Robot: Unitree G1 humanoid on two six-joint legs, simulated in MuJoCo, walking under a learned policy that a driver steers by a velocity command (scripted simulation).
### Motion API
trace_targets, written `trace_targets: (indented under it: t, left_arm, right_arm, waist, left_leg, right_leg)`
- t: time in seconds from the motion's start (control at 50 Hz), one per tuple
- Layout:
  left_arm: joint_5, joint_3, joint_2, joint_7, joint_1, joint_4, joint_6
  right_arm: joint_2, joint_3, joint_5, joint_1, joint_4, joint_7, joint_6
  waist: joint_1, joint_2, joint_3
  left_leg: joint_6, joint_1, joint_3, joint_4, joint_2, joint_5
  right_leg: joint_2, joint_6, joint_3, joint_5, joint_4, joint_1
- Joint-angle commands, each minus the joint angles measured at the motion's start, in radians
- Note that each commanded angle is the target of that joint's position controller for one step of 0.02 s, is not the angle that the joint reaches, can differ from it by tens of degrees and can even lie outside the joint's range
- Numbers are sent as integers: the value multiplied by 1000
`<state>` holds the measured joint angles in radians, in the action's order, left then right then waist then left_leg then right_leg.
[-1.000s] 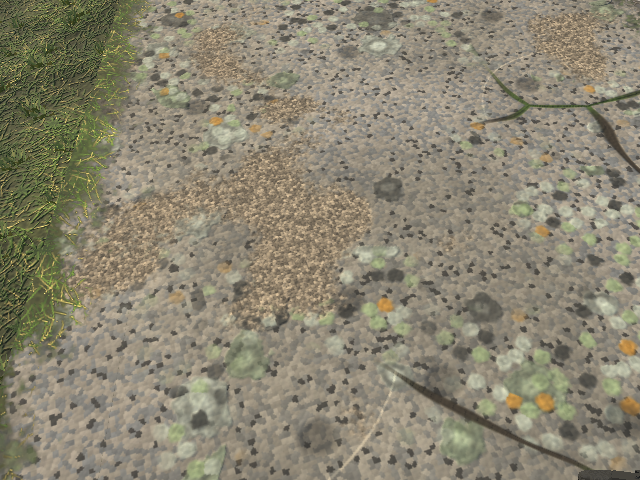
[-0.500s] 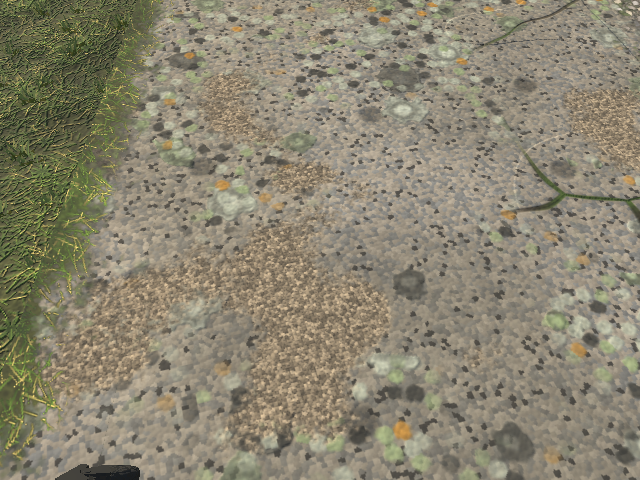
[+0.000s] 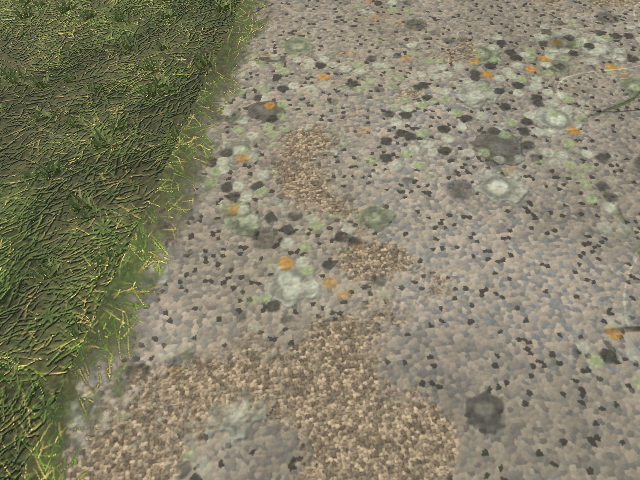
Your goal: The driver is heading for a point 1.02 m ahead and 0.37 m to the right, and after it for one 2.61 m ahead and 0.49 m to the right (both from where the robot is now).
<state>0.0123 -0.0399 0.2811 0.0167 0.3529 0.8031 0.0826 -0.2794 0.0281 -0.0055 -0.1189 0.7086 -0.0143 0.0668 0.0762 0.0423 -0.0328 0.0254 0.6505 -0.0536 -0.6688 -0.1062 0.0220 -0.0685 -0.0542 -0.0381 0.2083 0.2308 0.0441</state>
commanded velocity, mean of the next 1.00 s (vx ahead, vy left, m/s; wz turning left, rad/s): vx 0.50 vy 0.00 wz -0.43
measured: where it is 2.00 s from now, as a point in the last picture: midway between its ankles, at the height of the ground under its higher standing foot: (523, 280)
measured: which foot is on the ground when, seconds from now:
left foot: up 0.00-0.12, down 0.14-0.70, up 0.72-1.00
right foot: down 0.00-0.16, up 0.18-0.66, down 0.68-1.00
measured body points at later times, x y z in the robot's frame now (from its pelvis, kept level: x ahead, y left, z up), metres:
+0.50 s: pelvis +0.28 +0.05 +0.00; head +0.30 +0.04 +0.45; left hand +0.49 +0.27 -0.10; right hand +0.26 -0.24 -0.13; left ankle +0.23 +0.15 -0.75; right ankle +0.40 -0.14 -0.69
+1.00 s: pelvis +0.53 -0.08 +0.00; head +0.55 -0.11 +0.45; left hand +0.72 +0.15 -0.10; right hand +0.59 -0.40 -0.09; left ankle +0.77 +0.02 -0.68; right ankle +0.47 -0.13 -0.75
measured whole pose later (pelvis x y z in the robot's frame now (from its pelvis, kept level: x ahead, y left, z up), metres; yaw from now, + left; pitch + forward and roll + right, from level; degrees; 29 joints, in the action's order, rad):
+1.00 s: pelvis +0.53 -0.08 +0.00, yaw -29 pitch +2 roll +1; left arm 0.02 -0.06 0.28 0.00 0.34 0.70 0.04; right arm -0.30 0.05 0.01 -0.06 0.71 0.00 0.09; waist 0.06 0.03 -0.04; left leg 0.07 0.65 -0.11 -0.72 -0.08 -0.04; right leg -0.10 -0.09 0.12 0.21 0.35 0.16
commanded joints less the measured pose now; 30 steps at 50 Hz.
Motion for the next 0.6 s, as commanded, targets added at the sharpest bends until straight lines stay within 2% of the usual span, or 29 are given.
trace_targets:
  t: [0.02, 0.06, 0.1, 0.12, 0.14, 0.16, 0.18, 0.2, 0.22, 0.24, 0.26, 0.28, 0.3, 0.32, 0.38, 0.44, 0.48, 0.54, 0.58, 0.6]
  left_arm:
    - [10, -47, 182, -7, 17, -34, 2]
    - [15, -51, 188, -11, 35, -17, -11]
    - [15, -56, 200, -18, 30, -8, -24]
    - [15, -55, 204, -20, 8, -10, -29]
    - [7, -43, 174, -21, 8, -13, -31]
    - [-22, -14, 101, -21, 12, -46, -27]
    - [1, 10, 11, -18, 152, -56, -11]
    - [25, -17, 129, -17, 88, -39, -4]
    - [37, -34, 169, -16, 2, -66, -1]
    - [29, -33, 156, -20, -39, -75, -3]
    - [17, -38, 146, -20, -54, -78, -9]
    - [19, -39, 129, -18, -31, -74, -20]
    - [22, -38, 110, -17, -16, -68, -32]
    - [22, -36, 92, -17, -14, -70, -43]
    - [13, -34, 73, -18, -69, -100, -58]
    - [12, -27, 55, -3, -136, -124, -51]
    - [10, -19, 40, 11, -210, -149, -46]
    - [10, -15, 37, 29, -297, -194, -45]
    - [10, -19, 48, 39, -325, -221, -47]
    - [9, -24, 59, 43, -319, -229, -49]
  right_arm:
    - [-58, 12, -9, 106, -89, -13, 22]
    - [-74, 18, -8, 137, -107, -22, 27]
    - [-98, 30, -7, 98, -103, -26, 34]
    - [-121, 44, -5, 16, -83, -23, 37]
    - [-171, 69, 0, -128, -44, -14, 39]
    - [-250, 90, 15, -307, -23, -1, 34]
    - [-291, 98, 17, -325, -8, -5, 24]
    - [-186, 73, 7, -309, -20, -5, 23]
    - [-148, 60, 3, -254, -18, -1, 24]
    - [-128, 52, 7, -189, -20, -2, 27]
    - [-100, 47, 11, -143, -18, -3, 31]
    - [-89, 45, 19, -117, -14, -3, 39]
    - [-80, 46, 20, -101, -8, -2, 45]
    - [-83, 49, 18, -94, 2, -1, 52]
    - [-110, 61, 21, -95, 30, 7, 58]
    - [-132, 67, 20, -102, 47, 17, 49]
    - [-151, 72, 15, -123, 58, 22, 41]
    - [-175, 81, 1, -172, 84, 24, 23]
    - [-189, 88, -11, -184, 95, 24, 7]
    - [-200, 91, -15, -176, 95, 26, 0]
  waist:
    - [6, -100, -27]
    - [1, -102, -35]
    - [-37, -114, -16]
    - [-92, -115, 28]
    - [-159, -97, 132]
    - [-221, 29, 307]
    - [-147, 287, 414]
    - [-191, 157, 337]
    - [-185, 108, 207]
    - [-154, 48, 141]
    - [-129, 47, 88]
    - [-100, 73, 74]
    - [-86, 75, 64]
    - [-76, 65, 49]
    - [-73, 23, 4]
    - [-93, 10, -14]
    - [-123, -3, -34]
    - [-154, -14, -61]
    - [-150, -5, -65]
    - [-134, 6, -52]
  left_leg:
    - [-12, -76, 27, 100, 34, 71]
    - [-36, -70, 15, 144, 42, 4]
    - [-58, -141, 19, 177, 61, -75]
    - [-76, -264, 43, 212, 85, -88]
    - [-106, -492, 39, 207, 72, -72]
    - [-170, -795, -170, 166, -131, -56]
    - [-301, -1048, -589, 275, -316, -292]
    - [-267, -977, -599, 342, -287, -425]
    - [-231, -864, -449, 362, -261, -405]
    - [-216, -744, -349, 389, -225, -303]
    - [-212, -655, -266, 423, -192, -226]
    - [-204, -591, -198, 454, -171, -170]
    - [-208, -556, -147, 482, -157, -132]
    - [-214, -529, -102, 501, -157, -84]
    - [-223, -519, 5, 533, -157, 16]
    - [-206, -545, 110, 543, -133, 49]
    - [-197, -566, 158, 544, -135, 57]
    - [-188, -657, 195, 522, -165, 85]
    - [-172, -725, 216, 476, -184, 169]
    - [-160, -746, 232, 431, -187, 290]
  right_leg:
    - [272, -151, 128, -222, -76, 47]
    - [305, -137, 157, -250, -34, -18]
    - [319, -119, 188, -328, 34, -55]
    - [294, -100, 173, -444, 127, -41]
    - [237, -69, 137, -475, 305, 31]
    - [158, -25, 88, -200, 628, 227]
    - [17, 27, 89, 374, 925, 581]
    - [66, 27, 186, 367, 1028, 675]
    - [106, 22, 171, 272, 1040, 719]
    - [146, 29, 151, 188, 1013, 688]
    - [172, 36, 153, 130, 969, 663]
    - [194, 43, 158, 88, 951, 606]
    - [199, 50, 152, 69, 941, 579]
    - [203, 57, 147, 56, 932, 576]
    - [210, 77, 153, -35, 844, 641]
    - [203, 75, 122, -183, 665, 638]
    - [193, 64, 78, -244, 557, 623]
    - [182, 37, 39, -227, 460, 645]
    - [167, 10, 13, -165, 424, 649]
    - [146, -8, -9, -120, 411, 617]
